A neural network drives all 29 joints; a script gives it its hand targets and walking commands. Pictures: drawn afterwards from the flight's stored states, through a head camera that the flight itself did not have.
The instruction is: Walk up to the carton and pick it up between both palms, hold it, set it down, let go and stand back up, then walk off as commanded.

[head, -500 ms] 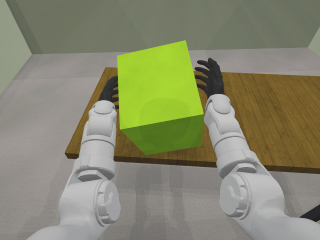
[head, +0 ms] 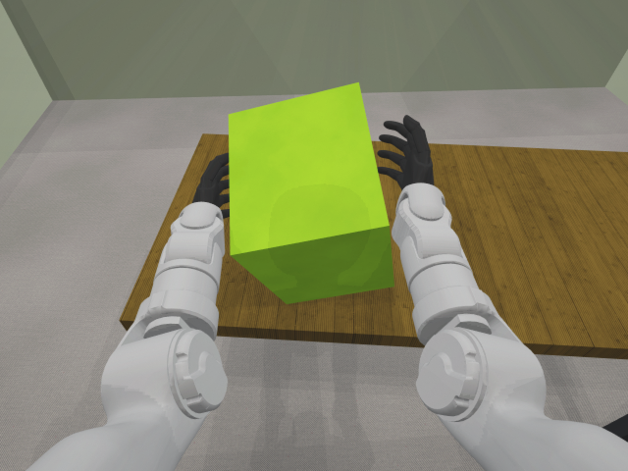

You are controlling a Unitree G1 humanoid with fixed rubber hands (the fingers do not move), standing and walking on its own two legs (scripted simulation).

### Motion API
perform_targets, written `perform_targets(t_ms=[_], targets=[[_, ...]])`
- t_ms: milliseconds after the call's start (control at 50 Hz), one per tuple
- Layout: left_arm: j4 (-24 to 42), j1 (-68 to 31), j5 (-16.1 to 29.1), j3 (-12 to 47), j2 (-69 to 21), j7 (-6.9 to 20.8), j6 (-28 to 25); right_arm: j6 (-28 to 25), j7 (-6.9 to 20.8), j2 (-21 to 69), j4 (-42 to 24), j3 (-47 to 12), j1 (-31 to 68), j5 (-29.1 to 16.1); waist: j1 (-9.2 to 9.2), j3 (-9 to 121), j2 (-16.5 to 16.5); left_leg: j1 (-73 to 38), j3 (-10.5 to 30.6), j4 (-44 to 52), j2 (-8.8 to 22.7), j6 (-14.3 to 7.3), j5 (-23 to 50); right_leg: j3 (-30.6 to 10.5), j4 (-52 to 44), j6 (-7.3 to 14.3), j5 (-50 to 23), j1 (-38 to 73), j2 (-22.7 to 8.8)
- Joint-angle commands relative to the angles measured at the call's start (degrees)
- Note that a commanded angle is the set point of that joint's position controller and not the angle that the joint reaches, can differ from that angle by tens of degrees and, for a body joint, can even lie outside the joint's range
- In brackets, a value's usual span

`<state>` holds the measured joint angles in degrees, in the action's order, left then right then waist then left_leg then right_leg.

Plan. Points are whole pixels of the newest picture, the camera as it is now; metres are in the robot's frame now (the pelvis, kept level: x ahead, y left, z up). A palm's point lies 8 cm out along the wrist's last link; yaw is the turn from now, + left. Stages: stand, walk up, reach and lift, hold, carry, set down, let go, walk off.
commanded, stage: set down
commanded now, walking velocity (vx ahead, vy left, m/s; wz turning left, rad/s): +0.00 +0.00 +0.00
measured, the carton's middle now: (318, 207) +0.46 -0.06 +0.08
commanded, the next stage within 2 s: none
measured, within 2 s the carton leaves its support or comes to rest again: rests again in 1.74 s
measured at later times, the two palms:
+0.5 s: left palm (230, 204) +0.46 +0.07 +0.11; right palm (427, 194) +0.41 -0.20 +0.13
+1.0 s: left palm (234, 216) +0.43 +0.06 +0.11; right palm (438, 217) +0.37 -0.20 +0.12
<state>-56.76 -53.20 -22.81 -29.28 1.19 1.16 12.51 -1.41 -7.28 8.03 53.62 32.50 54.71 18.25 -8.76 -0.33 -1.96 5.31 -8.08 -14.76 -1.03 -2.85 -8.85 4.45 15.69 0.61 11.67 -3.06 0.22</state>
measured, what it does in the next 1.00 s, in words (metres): stands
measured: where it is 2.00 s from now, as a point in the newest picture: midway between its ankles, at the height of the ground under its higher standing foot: outside the picture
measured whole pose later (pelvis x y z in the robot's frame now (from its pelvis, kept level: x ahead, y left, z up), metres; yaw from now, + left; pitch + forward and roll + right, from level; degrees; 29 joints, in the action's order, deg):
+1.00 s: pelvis -0.01 +0.00 +0.00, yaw -6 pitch +1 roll +0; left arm -48.9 -50.4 -25.2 -30.7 -3.8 1.7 6.8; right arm -6.3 -5.0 9.4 45.6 32.9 46.4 20.1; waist -5.2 -2.8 -2.6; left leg 7.7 -8.4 -15.7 0.3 -2.1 -9.0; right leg 3.7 15.8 1.8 9.3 -7.4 1.4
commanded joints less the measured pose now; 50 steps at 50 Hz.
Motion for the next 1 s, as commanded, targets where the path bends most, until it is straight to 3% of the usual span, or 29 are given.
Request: perform_targets(t_ms=[0,20,60,80,100,140,160,180,220,240,260,280,300,320,340,360,380,400,420,460,560,580,660,740,780,800,840,880,980], targets=[[17.0,-33.3,5.1,17.6,-30.0,5.2,-6.6,-4.2,7.4,26.2,3.6,-15.8,20.9,-2.0,-0.34,31.0,9.5,-27.9,7.5,-9.5,5.0,6.5,43.3,3.9,1.9,-3.2,-31.2,-10.4,2.7],[16.6,-34.2,6.5,19.7,-32.1,4.4,-6.4,-5.3,8.4,24.1,5.9,-11.6,20.4,-2.0,-0.13,30.1,12.6,-30.4,8.1,-9.9,7.9,8.9,50.0,4.9,-4.2,1.6,-19.4,-17.8,3.7],[17.5,-30.6,7.3,20.9,-31.1,3.2,-5.0,-5.6,8.7,22.6,6.1,-14.6,16.1,-2.5,-0.68,28.5,10.0,-31.1,6.9,-10.9,7.8,8.7,51.9,5.3,-8.4,3.3,-20.2,-17.2,4.0],[18.0,-29.9,7.1,21.6,-30.9,3.0,-4.4,-5.8,8.6,24.2,3.7,-16.1,15.3,-3.9,-1.11,31.4,7.5,-26.2,6.0,-11.5,6.8,8.8,52.4,4.3,-7.0,3.4,-27.0,-10.7,4.1],[17.4,-26.8,6.6,21.0,-29.2,2.6,-4.5,-6.4,8.8,23.2,1.5,-17.9,14.8,-5.0,-0.21,31.7,6.5,-23.2,4.8,-10.9,5.7,8.7,47.7,3.3,-6.2,2.4,-31.7,-6.3,3.0],[17.4,-29.4,6.0,22.5,-28.6,3.4,-6.1,-6.1,8.1,29.1,0.2,-21.6,11.3,-3.6,-2.70,32.6,-1.1,-5.6,3.0,-8.0,0.8,5.1,29.8,-0.9,2.2,-1.2,-55.9,10.8,-1.3],[13.1,-24.3,2.2,17.3,-26.0,4.3,-4.8,-5.0,7.8,30.0,-1.2,-23.5,8.5,-0.8,-1.10,24.6,-3.9,12.4,3.0,1.8,-0.5,0.7,11.7,-3.3,8.4,-5.4,-62.3,24.1,-5.5],[14.0,-24.6,0.9,16.3,-26.6,5.3,-4.4,-4.3,7.5,30.4,-1.4,-24.2,10.6,-2.4,-0.81,24.5,-3.9,16.2,2.9,5.0,-0.7,-0.7,6.8,-4.9,10.1,-7.8,-63.3,30.1,-6.4],[18.8,-21.7,1.5,18.7,-28.5,5.6,-3.6,-5.2,7.3,28.8,-3.3,-25.4,12.1,-4.2,-1.81,28.5,1.5,1.1,4.6,2.8,2.3,1.7,17.7,-1.9,9.4,-7.8,-56.1,23.1,-3.1],[21.1,-22.9,0.7,18.4,-28.5,5.9,-3.3,-4.3,7.6,28.1,-1.4,-24.7,13.1,-5.8,-0.29,26.4,4.4,-8.5,4.4,-0.8,2.4,3.3,22.0,-0.5,6.8,-6.6,-46.9,14.1,-1.4],[22.7,-20.4,1.1,20.9,-31.7,5.5,-2.1,-5.0,7.7,26.8,0.4,-25.0,11.3,-6.9,0.87,26.0,10.2,-22.0,5.8,-4.7,3.9,5.1,35.9,1.6,5.2,-5.3,-38.2,-2.4,0.5],[23.4,-17.5,3.7,21.4,-33.7,4.8,-0.2,-5.7,9.0,24.5,3.0,-22.7,13.2,-8.5,3.78,21.1,15.3,-32.8,7.6,-8.3,7.7,6.0,53.4,3.4,-2.9,0.1,-21.0,-21.3,1.7],[22.9,-15.0,4.3,21.1,-35.2,3.9,2.0,-7.1,9.7,22.8,3.1,-19.0,14.5,-9.0,6.21,22.3,14.6,-30.5,5.5,-9.3,9.7,7.7,58.3,2.7,-14.2,6.3,-10.7,-21.0,2.2],[22.1,-16.1,4.9,21.6,-31.8,3.5,3.0,-6.5,9.7,19.0,3.0,-18.3,12.5,-10.0,4.49,23.0,13.9,-27.0,4.2,-10.0,9.2,7.8,57.9,2.6,-15.8,7.6,-16.7,-15.4,3.1],[22.4,-17.1,3.7,22.1,-30.4,3.2,2.7,-6.8,10.0,18.9,0.6,-21.2,12.1,-10.0,3.82,25.1,11.1,-21.9,3.8,-10.7,7.5,8.1,55.5,2.9,-10.8,6.0,-24.9,-6.7,3.9],[23.6,-16.6,3.1,23.3,-30.7,2.7,2.0,-7.0,9.8,19.7,1.1,-23.9,10.8,-10.3,3.32,25.0,12.1,-21.6,4.9,-11.2,6.8,8.3,55.9,2.7,-5.6,3.7,-30.0,-7.1,3.5],[23.2,-19.1,3.5,22.5,-28.7,2.4,0.3,-7.8,9.6,23.1,-5.1,-26.7,14.2,-10.0,5.53,29.0,5.6,-6.4,2.6,-10.7,3.6,7.1,46.6,-0.4,-2.6,4.0,-44.4,7.8,1.3],[17.7,-15.5,0.3,18.9,-26.5,3.6,-0.2,-5.7,9.2,26.3,-3.7,-27.2,6.0,-4.7,4.61,20.2,-0.3,10.1,1.2,-1.8,-0.1,2.0,16.0,-3.2,4.1,-0.7,-55.1,20.1,-4.1],[17.0,-15.4,-0.6,17.1,-26.9,4.7,-0.5,-4.8,8.5,26.9,-8.1,-28.1,8.2,-2.9,4.00,21.3,-2.5,17.7,2.2,5.4,0.3,-0.9,5.8,-4.9,8.4,-4.9,-57.5,29.1,-7.3],[18.1,-15.7,-0.3,15.3,-27.3,6.2,-0.7,-3.5,7.6,26.2,-7.2,-24.6,9.0,-3.1,1.44,22.1,-2.5,11.1,2.7,6.4,1.3,-1.1,4.9,-4.1,7.6,-7.2,-52.9,28.4,-6.5],[17.9,-16.7,-0.4,15.1,-27.8,7.3,-0.7,-2.7,8.7,22.6,-2.5,-21.3,9.5,-2.8,3.61,24.0,5.1,-10.4,2.2,-1.6,3.2,2.6,22.4,0.7,3.2,-3.7,-38.3,6.0,0.0],[17.4,-17.3,-0.3,14.5,-27.5,7.6,-1.1,-4.0,8.6,24.0,-3.8,-22.0,10.4,-2.5,4.82,26.1,2.7,-11.9,2.3,-3.2,3.4,2.3,26.4,0.6,3.4,-4.0,-40.0,2.3,-0.2],[13.0,-18.8,-0.8,12.4,-26.5,6.4,-3.3,-5.8,10.0,23.8,-6.8,-20.4,14.6,-0.2,5.87,25.8,1.1,-6.9,1.8,-3.3,3.3,2.6,18.5,1.6,3.5,-2.9,-31.8,3.8,1.0],[8.1,-20.4,-1.2,9.5,-24.7,6.4,-5.3,-5.6,11.0,24.9,-8.7,-20.1,16.6,0.8,7.59,23.2,-1.5,-0.5,0.8,-0.8,2.6,0.9,9.6,-0.6,3.9,-4.0,-31.9,9.8,-0.3],[8.9,-19.2,-2.3,8.1,-24.5,6.3,-6.4,-4.6,10.5,26.2,-8.0,-21.6,13.8,1.0,8.73,23.5,-2.1,3.0,0.3,0.0,1.9,-0.1,7.6,-1.6,5.4,-4.6,-38.3,13.6,-1.3],[7.5,-20.0,-2.4,8.2,-24.2,6.7,-6.5,-4.2,10.6,25.6,-5.4,-18.4,13.1,2.2,6.41,20.7,-0.1,3.2,0.9,1.1,2.3,-0.1,4.6,-1.6,4.4,-4.1,-33.6,12.9,-1.6],[8.6,-21.8,-1.9,8.0,-24.2,6.6,-7.0,-4.3,10.8,25.3,-5.0,-15.9,14.6,3.4,6.19,21.6,-0.2,-0.7,0.4,1.2,2.8,0.3,5.2,-0.1,3.2,-3.8,-26.7,9.2,-0.4],[9.5,-23.1,-0.4,12.2,-26.1,6.3,-7.7,-4.5,10.0,24.3,-4.9,-14.1,13.4,4.2,3.20,23.5,1.9,-2.8,0.7,0.1,2.6,1.5,6.4,-0.1,2.5,-3.3,-28.2,7.1,-0.8],[5.5,-23.6,-3.0,6.0,-21.6,7.1,-8.7,-2.8,9.8,26.3,-4.2,-13.9,13.1,5.6,5.87,19.6,0.9,2.1,-0.2,1.6,1.3,0.1,0.6,-2.1,2.7,-4.4,-27.4,10.4,-2.5]])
